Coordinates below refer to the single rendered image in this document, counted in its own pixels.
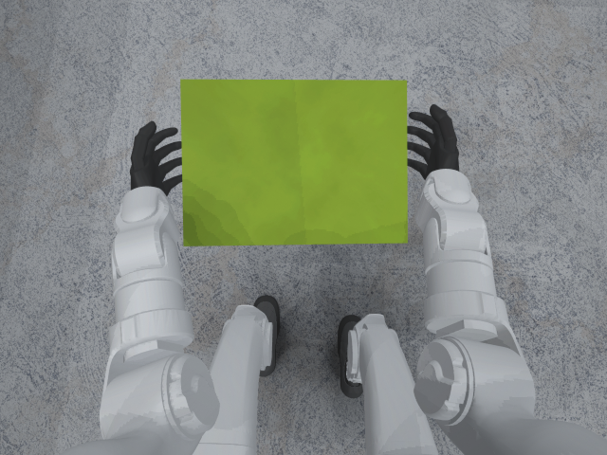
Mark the right robot forearm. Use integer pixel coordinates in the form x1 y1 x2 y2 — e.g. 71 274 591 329
415 169 536 408

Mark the left robot foot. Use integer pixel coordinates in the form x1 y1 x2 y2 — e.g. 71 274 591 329
253 296 280 376

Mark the robot left shin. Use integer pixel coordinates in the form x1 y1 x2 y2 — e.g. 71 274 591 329
222 305 268 333

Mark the carton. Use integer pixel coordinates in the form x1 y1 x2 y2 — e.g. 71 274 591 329
180 80 408 246

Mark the left robot forearm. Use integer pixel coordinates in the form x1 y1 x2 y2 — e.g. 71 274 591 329
100 186 194 440

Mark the left robot upper arm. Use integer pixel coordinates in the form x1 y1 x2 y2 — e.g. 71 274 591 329
59 353 220 455

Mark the robot right hand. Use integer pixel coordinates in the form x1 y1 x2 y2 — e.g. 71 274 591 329
407 104 459 180

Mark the robot left hand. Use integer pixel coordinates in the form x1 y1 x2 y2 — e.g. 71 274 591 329
130 121 182 196

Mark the right robot upper arm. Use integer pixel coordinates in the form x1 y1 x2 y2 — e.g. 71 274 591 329
414 337 607 455

